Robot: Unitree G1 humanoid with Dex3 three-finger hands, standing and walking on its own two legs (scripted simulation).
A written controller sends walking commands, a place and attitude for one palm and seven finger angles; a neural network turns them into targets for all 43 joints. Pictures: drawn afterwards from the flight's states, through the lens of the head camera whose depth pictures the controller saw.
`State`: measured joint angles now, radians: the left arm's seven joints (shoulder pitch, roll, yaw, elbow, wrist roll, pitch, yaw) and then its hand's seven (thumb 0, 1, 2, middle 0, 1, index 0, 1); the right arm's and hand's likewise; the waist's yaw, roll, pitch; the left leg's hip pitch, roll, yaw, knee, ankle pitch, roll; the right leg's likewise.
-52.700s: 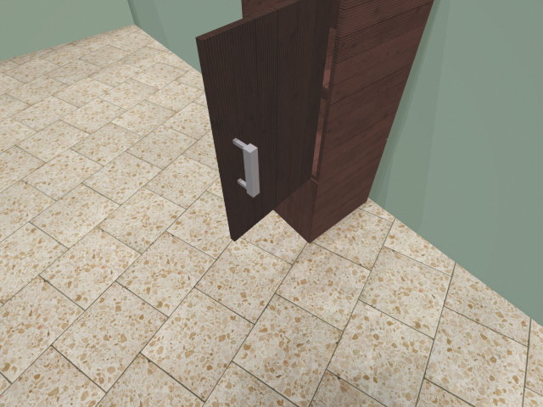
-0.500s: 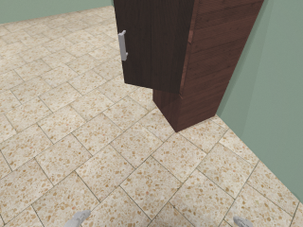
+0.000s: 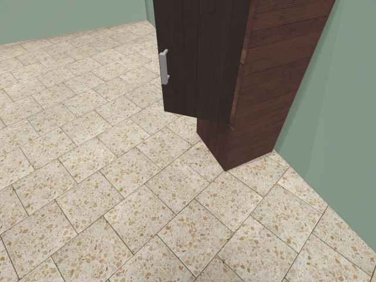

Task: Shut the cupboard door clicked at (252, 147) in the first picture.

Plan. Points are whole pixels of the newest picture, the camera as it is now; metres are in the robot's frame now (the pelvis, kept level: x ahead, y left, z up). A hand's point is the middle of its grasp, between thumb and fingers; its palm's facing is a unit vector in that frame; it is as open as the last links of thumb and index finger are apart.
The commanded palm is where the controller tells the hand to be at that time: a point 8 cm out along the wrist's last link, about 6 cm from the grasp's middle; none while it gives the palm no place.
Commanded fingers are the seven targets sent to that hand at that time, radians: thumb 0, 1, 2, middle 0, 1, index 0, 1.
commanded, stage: let the arm hang, fingers relaxed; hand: left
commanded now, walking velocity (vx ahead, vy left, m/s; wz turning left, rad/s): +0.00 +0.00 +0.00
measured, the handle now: (165, 66) +0.99 +0.17 -0.06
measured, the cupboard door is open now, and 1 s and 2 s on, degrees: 47 47 47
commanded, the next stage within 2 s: look to check the result in 0.34 s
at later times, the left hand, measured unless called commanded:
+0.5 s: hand out of the picture +0.01 +0.16 -0.18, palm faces +0.00 -0.98 -0.21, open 7.3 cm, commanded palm none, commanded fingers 0.00 0.90 0.90 -0.20 -0.30 -0.20 -0.30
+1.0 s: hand out of the picture +0.01 +0.13 -0.18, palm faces +0.02 -0.98 -0.20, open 7.3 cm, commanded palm none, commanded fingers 0.00 0.90 0.90 -0.20 -0.30 -0.20 -0.30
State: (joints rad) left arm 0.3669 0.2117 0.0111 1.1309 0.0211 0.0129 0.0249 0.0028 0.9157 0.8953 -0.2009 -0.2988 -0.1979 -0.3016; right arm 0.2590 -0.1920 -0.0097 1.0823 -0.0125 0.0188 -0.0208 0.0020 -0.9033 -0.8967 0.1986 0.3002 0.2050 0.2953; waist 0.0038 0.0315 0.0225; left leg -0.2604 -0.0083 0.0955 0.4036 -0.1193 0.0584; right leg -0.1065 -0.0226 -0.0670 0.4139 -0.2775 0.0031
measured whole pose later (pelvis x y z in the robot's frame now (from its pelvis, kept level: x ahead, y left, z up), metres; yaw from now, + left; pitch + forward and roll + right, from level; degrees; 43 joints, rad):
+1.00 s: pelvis +0.03 -0.04 +0.00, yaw +0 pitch -2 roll +0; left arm 0.29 0.15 0.00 1.14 0.01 -0.01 0.04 0.00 0.91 0.90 -0.20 -0.30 -0.20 -0.30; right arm 0.24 -0.17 0.00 1.13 -0.01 0.01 -0.03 0.00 -0.91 -0.90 0.20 0.30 0.20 0.29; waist -0.01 0.00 0.04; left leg -0.22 0.03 0.07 0.41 -0.16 0.00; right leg -0.04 0.02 -0.08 0.37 -0.30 -0.04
